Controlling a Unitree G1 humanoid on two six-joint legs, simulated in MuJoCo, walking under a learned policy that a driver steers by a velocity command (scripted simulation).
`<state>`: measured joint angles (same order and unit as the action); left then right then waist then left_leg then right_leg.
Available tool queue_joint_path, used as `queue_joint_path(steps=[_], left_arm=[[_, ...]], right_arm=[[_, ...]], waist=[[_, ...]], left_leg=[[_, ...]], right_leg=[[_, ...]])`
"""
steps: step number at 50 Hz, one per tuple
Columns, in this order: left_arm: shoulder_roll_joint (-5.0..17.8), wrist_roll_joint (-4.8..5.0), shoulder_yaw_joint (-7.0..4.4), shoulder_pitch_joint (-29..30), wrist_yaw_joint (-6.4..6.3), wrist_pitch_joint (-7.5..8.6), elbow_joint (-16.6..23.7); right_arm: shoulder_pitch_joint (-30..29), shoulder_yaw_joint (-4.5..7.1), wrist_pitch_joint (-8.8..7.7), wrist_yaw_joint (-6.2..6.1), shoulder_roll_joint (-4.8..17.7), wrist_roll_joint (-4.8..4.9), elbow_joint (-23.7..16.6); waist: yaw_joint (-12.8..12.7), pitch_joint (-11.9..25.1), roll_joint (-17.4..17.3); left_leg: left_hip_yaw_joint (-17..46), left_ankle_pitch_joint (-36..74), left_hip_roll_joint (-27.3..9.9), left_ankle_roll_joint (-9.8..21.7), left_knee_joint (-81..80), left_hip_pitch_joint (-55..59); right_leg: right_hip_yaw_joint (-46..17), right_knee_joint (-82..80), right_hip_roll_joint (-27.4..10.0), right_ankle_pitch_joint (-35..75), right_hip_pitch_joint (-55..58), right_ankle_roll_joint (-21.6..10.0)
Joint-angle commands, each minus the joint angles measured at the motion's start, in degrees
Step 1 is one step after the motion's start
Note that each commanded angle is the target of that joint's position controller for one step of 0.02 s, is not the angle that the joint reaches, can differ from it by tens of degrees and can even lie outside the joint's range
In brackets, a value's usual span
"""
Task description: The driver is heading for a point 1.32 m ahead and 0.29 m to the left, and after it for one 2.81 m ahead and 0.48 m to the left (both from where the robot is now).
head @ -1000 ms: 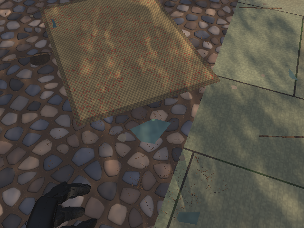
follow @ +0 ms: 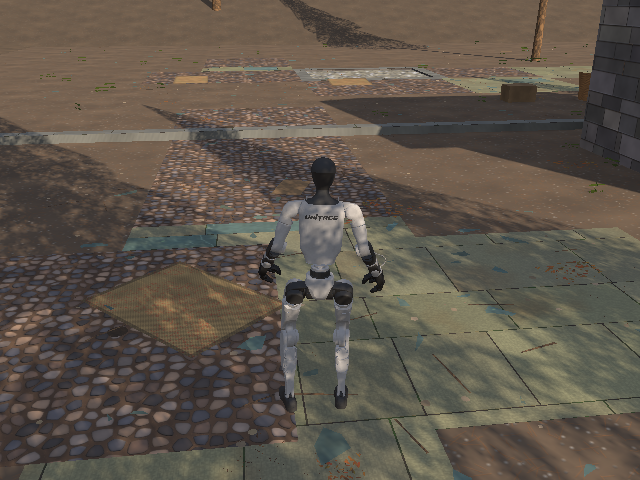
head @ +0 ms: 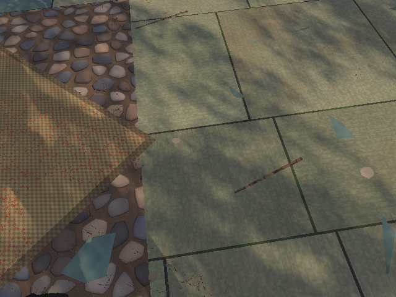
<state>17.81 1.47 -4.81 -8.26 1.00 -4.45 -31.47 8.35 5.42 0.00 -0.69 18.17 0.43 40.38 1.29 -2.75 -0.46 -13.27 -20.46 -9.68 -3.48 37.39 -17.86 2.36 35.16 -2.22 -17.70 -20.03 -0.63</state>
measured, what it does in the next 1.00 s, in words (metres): steps on the spot, turning left: left foot, then right foot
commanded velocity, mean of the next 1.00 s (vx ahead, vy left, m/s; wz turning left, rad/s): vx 0.00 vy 0.00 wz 0.28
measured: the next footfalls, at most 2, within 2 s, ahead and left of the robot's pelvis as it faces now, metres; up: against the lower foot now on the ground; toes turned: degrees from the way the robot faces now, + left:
left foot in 0.42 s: +0.09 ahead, +0.11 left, +0.00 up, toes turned -4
right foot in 0.78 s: +0.10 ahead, -0.12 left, +0.00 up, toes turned +18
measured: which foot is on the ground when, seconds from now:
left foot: up 0.00-0.40, down 0.42-0.78, up 0.80-1.00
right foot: down 0.00-0.46, up 0.48-0.76, down 0.78-1.00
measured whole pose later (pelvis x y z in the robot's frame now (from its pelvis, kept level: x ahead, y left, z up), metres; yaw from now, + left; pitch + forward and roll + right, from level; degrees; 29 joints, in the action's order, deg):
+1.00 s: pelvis +0.03 -0.04 +0.02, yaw +24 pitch +2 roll -1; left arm 14.8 -1.5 -3.9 -9.0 -2.9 0.1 -37.8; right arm 11.2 6.6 3.8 -0.8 20.6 1.7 34.8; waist -0.8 -2.0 -2.5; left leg 2.9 -18.2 -3.1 -6.3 65.5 -34.8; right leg 6.1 22.7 0.1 -12.5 -12.7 -2.3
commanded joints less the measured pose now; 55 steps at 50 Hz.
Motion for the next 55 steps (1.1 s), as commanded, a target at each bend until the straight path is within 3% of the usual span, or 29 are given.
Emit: queue_joint_path(steps=[1,2,3,4,5,7,11,15,18,21,22,23,24,25,26,28,29,33,35,37,38,39,40,41,42,44,46,50,55], left_arm=[[18.4,-2.72,-5.46,-9.1,-0.97,2.26,3.5],[15.0,-3.02,-4.70,-8.3,-0.33,3.59,3.2],[13.5,-1.97,-4.12,-6.1,-0.70,4.23,2.6],[10.8,-0.62,-3.24,-2.6,-1.29,3.94,3.0],[9.2,-0.18,-2.44,0.6,-1.80,3.51,3.7],[7.9,-1.23,-1.54,1.8,-2.41,3.28,3.8],[7.5,-1.62,-0.88,0.6,-2.92,3.39,2.1],[2.4,-3.23,1.56,1.6,-1.91,4.25,-0.5],[6.6,-2.98,0.41,1.4,-1.47,4.36,-2.2],[8.2,-1.34,-0.51,-0.3,-2.59,3.75,-3.3],[7.5,-1.39,-0.63,-1.2,-3.04,3.86,-3.3],[6.1,-2.68,-0.61,-2.1,-3.33,4.26,-2.0],[4.8,-3.36,-0.42,2.4,-3.57,4.49,-0.8],[3.6,-2.96,-0.26,7.2,-3.62,4.56,0.6],[2.9,-2.34,-0.24,8.3,-3.45,4.52,1.2],[2.5,-1.49,-0.45,5.1,-2.84,4.16,0.0],[2.3,-1.58,-0.46,5.4,-2.81,4.25,-0.2],[0.0,-0.91,0.05,4.9,-1.47,5.30,-1.4],[1.3,-0.58,-0.34,3.0,-0.92,5.68,-2.3],[2.9,-0.53,-1.22,-1.0,-0.72,5.98,-3.8],[4.3,-0.63,-1.97,-3.3,-1.00,5.98,-4.8],[8.2,-1.34,-3.01,-4.7,-1.57,5.67,-4.6],[12.1,-3.91,-3.50,-1.9,-1.49,5.28,-3.9],[9.6,-4.91,-2.87,1.4,-1.51,5.94,-2.2],[5.9,-4.36,-1.81,4.7,-2.08,6.16,-1.3],[4.1,-2.56,-1.13,7.4,-3.30,6.07,-0.8],[4.3,-2.60,-0.82,4.9,-4.17,5.76,-1.4],[6.7,-3.12,-1.64,-1.6,-4.29,4.74,-3.4],[9.7,-2.21,-2.93,-0.3,-2.78,4.46,-4.1]], right_arm=[[-4.4,0.52,-1.39,-0.09,2.5,-2.59,-7.7],[-8.4,1.25,-1.35,-0.64,5.5,-1.32,-8.1],[-8.6,1.29,-1.43,-1.22,5.3,-0.60,-8.0],[-6.0,1.51,-1.18,-1.88,5.9,-0.99,-6.2],[-3.8,1.69,-0.91,-2.11,6.3,-1.44,-5.4],[-1.0,1.46,-0.73,-1.60,5.5,-1.34,-3.9],[-1.0,-0.02,-0.27,-1.09,3.0,-0.71,-3.4],[-0.1,-1.23,0.09,0.21,1.4,-0.19,-2.6],[-1.5,-0.34,0.12,0.53,5.1,0.67,-4.7],[0.3,-0.29,-0.33,0.89,5.4,0.63,-5.7],[0.8,0.05,-0.41,0.84,6.8,0.37,-6.1],[1.2,1.15,-0.49,0.58,10.4,0.41,-6.2],[3.8,1.75,-0.45,0.44,10.7,0.86,-6.0],[7.8,1.75,-0.54,0.27,10.5,-0.07,-5.6],[10.2,1.75,-1.09,-0.03,10.2,-1.02,-5.4],[4.5,1.95,-1.26,-0.71,9.7,0.20,-6.7],[1.7,1.90,-0.61,-1.19,8.8,1.09,-7.6],[0.8,2.77,2.37,-2.10,9.2,1.08,-8.9],[0.5,3.11,2.79,-1.89,9.8,1.29,-9.5],[-1.4,3.05,2.99,-1.73,9.7,1.97,-10.2],[-1.5,2.67,2.95,-1.75,8.5,2.24,-10.4],[1.5,1.78,3.02,-1.57,5.3,1.66,-10.1],[3.1,1.76,2.34,-1.29,4.5,1.47,-11.6],[3.5,3.03,1.65,-1.11,9.3,0.66,-11.0],[3.4,3.90,1.85,-0.94,11.9,0.94,-9.5],[5.1,3.62,2.83,-0.97,9.9,0.60,-7.8],[3.2,2.59,3.05,-0.44,7.3,1.16,-9.0],[-2.6,1.10,2.83,0.42,4.9,1.23,-12.2],[-3.3,0.39,3.18,1.61,3.6,0.74,-13.0]], waist=[[-4.6,13.9,19.4],[-6.5,13.4,11.8],[-4.4,10.3,9.8],[-2.3,9.6,6.4],[-0.7,9.6,7.1],[0.2,11.5,7.5],[-1.1,11.4,7.3],[-2.2,9.7,9.0],[-2.8,4.7,9.3],[-1.7,3.9,6.8],[-2.1,4.7,3.8],[-4.5,6.0,-5.1],[-2.0,6.7,-11.4],[1.5,6.6,-15.4],[3.0,8.3,-13.6],[-0.9,8.1,-6.7],[-1.6,8.1,-5.8],[-1.1,10.6,-8.3],[-0.9,10.9,-10.0],[-2.9,10.5,-10.7],[-3.6,10.4,-9.6],[-2.3,11.4,-1.1],[0.5,8.3,15.6],[1.0,5.7,13.1],[1.6,4.2,8.5],[1.7,3.1,6.2],[-0.2,2.6,6.6],[-4.6,4.5,7.2],[-4.3,5.8,8.1]], left_leg=[[11.9,-19.1,7.8,-2.4,31.6,-28.3],[16.1,-14.8,7.3,-0.9,35.0,-28.9],[17.5,-9.0,7.1,0.5,33.3,-29.2],[17.7,-4.6,6.1,0.6,31.7,-28.7],[17.4,-1.5,6.2,0.2,30.5,-25.5],[16.2,2.3,7.6,-0.7,29.9,-20.2],[15.9,4.8,7.8,-1.5,19.2,-16.7],[14.9,5.3,5.4,-0.4,7.7,-4.5],[12.5,1.0,7.3,1.6,3.9,-4.3],[12.2,9.5,8.3,4.3,-5.5,-3.6],[15.9,21.1,6.5,5.9,-7.0,-1.7],[23.7,33.8,2.4,9.2,-6.9,1.2],[33.9,34.8,-2.6,15.3,-11.5,4.2],[44.1,35.8,-7.5,21.1,-16.3,9.8],[46.9,34.5,-9.0,22.9,-17.9,14.1],[40.2,32.2,-4.7,18.2,-15.8,13.4],[37.6,30.0,-2.4,15.9,-15.6,12.5],[37.1,26.0,2.0,13.9,-14.7,9.1],[39.9,22.9,2.3,13.6,-14.9,7.0],[41.8,17.3,3.9,11.9,-14.0,3.7],[40.8,11.2,6.0,9.7,-12.0,-0.4],[35.8,-4.8,10.7,6.5,-2.2,-8.6],[25.6,-14.8,17.7,3.7,11.4,-19.8],[24.9,-12.5,11.4,1.9,22.5,-21.4],[23.2,-8.0,9.8,1.2,26.9,-20.3],[21.0,-0.9,8.6,-0.6,33.1,-21.3],[17.5,2.4,7.0,-2.1,34.2,-22.6],[15.2,2.2,4.3,-4.0,25.5,-25.2],[11.6,0.7,3.9,-2.2,13.7,-15.8]], right_leg=[[-35.8,-12.1,-20.0,40.2,23.9,-20.3],[-30.8,-14.1,-17.4,33.3,22.8,-19.1],[-27.3,-14.4,-14.2,28.5,20.0,-15.9],[-23.7,-13.7,-12.4,26.5,18.4,-13.2],[-21.2,-13.3,-11.1,28.6,14.9,-12.2],[-18.5,-12.8,-9.2,32.1,11.8,-11.9],[-17.5,-12.5,-8.5,28.4,11.9,-11.8],[-14.9,-14.0,-8.7,19.8,5.7,-11.8],[-16.3,-13.4,-10.3,16.4,5.2,-12.6],[-15.9,-9.2,-10.4,19.8,9.5,-10.4],[-13.7,-5.7,-8.1,16.0,9.2,-7.9],[-7.6,0.4,-1.8,11.2,5.6,-4.3],[-0.9,8.9,5.0,4.0,-0.7,0.3],[-2.4,17.5,9.3,-12.2,-9.9,2.0],[-7.0,27.7,8.6,-20.9,-15.3,2.4],[-9.8,29.8,6.0,-15.3,-16.8,2.8],[-9.4,24.0,5.2,-12.0,-15.8,3.1],[-7.1,8.3,7.9,-5.8,-6.2,4.4],[-6.9,1.3,8.6,-3.3,-1.5,4.1],[-6.4,-9.6,8.4,2.9,5.3,3.4],[-6.8,-15.1,5.9,7.3,11.4,2.4],[-17.3,-18.1,-5.7,4.4,19.0,-1.7],[-34.5,-21.5,-18.2,6.1,16.1,-10.3],[-35.3,-22.4,-21.9,6.3,12.0,-13.7],[-27.7,-21.6,-18.1,5.4,9.2,-12.3],[-17.3,-20.3,-12.0,7.9,9.4,-9.4],[-10.4,-20.3,-10.5,13.8,10.3,-10.0],[-7.1,-19.6,-13.8,19.9,19.3,-12.7],[-0.1,-17.9,-15.6,25.8,17.6,-12.1]])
